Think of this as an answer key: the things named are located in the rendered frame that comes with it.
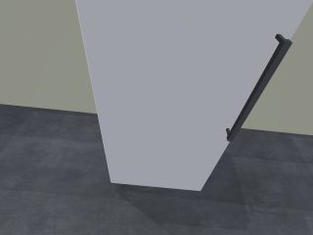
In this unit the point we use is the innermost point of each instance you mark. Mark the fridge door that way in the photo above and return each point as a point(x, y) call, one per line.
point(170, 76)

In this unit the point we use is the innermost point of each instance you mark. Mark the handle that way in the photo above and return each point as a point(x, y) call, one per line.
point(279, 54)

